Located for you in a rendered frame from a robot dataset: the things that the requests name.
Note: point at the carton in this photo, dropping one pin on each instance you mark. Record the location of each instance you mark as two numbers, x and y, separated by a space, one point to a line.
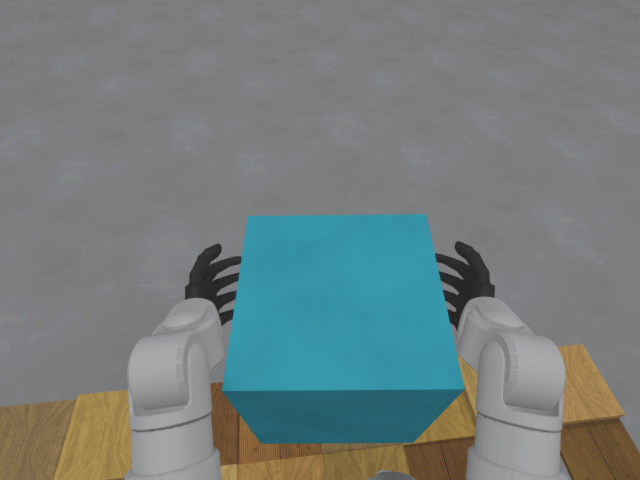
340 330

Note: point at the robot right hand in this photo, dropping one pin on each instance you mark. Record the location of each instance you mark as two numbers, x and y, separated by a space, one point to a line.
476 281

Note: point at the robot left hand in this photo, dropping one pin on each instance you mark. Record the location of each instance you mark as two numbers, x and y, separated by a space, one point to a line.
201 284

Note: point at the robot left forearm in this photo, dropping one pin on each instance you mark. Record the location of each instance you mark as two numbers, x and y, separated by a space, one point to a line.
169 396

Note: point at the robot right forearm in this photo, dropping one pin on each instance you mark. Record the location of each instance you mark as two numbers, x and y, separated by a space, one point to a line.
519 399

